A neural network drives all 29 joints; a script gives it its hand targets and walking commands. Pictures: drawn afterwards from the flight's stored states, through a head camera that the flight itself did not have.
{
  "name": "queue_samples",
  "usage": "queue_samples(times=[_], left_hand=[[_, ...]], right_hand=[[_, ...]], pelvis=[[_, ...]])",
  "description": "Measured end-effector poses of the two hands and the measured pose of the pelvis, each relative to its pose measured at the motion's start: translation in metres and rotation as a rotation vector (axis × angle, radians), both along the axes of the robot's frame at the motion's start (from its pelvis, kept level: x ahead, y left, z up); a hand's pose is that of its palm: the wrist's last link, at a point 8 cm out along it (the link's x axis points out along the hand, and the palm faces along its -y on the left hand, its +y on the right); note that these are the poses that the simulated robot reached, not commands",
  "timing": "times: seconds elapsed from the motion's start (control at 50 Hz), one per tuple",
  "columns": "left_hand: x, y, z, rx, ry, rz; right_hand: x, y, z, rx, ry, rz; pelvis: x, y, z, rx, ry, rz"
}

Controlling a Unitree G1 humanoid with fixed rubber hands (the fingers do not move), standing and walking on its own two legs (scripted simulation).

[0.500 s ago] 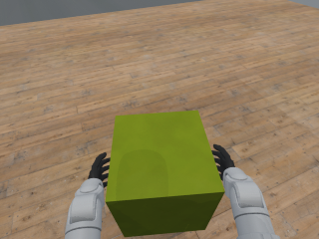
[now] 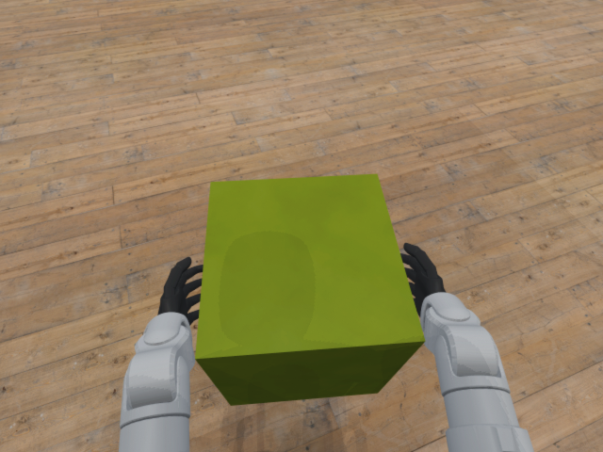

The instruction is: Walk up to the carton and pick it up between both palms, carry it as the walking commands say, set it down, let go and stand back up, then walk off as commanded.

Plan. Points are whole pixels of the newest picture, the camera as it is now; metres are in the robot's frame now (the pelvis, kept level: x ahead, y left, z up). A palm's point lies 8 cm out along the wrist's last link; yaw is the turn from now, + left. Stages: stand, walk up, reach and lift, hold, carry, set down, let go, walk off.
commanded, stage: carry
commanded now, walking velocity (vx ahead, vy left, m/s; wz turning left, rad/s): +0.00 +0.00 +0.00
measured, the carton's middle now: (300, 295) +0.34 +0.01 -0.04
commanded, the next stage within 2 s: none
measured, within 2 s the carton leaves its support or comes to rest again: neither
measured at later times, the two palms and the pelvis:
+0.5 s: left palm (247, 181) +0.54 +0.11 +0.00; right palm (432, 169) +0.56 -0.23 +0.02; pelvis +0.27 -0.07 +0.00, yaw +0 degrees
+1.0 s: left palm (280, 92) +0.84 +0.05 +0.00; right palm (424, 98) +0.82 -0.28 +0.00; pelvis +0.56 -0.10 -0.01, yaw -6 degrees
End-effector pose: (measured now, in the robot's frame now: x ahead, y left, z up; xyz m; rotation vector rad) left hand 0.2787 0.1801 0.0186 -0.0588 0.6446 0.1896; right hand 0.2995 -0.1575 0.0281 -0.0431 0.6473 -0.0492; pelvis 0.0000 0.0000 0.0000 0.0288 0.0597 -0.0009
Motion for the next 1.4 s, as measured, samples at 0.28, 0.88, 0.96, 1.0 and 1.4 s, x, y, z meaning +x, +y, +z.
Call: queue_samples(times=[0.28,0.88,0.96,1.0,1.4], left_hand=[[0.180,-0.068,-0.011,0.055,0.022,-0.148],[0.473,-0.117,-0.030,0.014,0.072,-0.082],[0.527,-0.123,-0.033,0.020,0.076,-0.115],[0.564,-0.126,-0.020,0.034,0.043,-0.129],[0.910,-0.160,-0.027,0.033,-0.014,-0.101]], right_hand=[[0.123,-0.066,-0.046,0.040,0.025,-0.132],[0.457,-0.117,-0.025,-0.016,0.081,-0.057],[0.502,-0.123,-0.025,0.011,0.083,-0.113],[0.523,-0.126,-0.029,0.046,0.052,-0.144],[0.876,-0.160,-0.039,0.036,-0.004,-0.120]], pelvis=[[0.169,-0.033,-0.023,-0.049,-0.069,-0.019],[0.487,-0.093,-0.017,-0.013,-0.040,-0.044],[0.535,-0.100,-0.014,-0.027,-0.010,-0.095],[0.561,-0.103,-0.014,-0.048,0.011,-0.101],[0.894,-0.144,-0.030,-0.004,0.005,-0.149]])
